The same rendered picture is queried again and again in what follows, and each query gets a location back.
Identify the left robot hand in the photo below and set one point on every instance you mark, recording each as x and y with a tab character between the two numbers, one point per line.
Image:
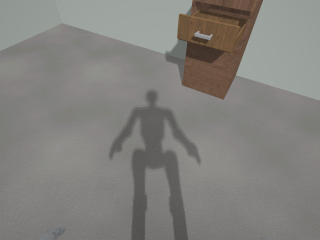
53	233

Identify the drawer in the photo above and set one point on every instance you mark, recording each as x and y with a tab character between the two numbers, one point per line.
226	30

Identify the handle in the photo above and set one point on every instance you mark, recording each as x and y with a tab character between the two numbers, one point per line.
197	34

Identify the cabinet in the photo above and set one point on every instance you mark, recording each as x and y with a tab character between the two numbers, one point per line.
212	71

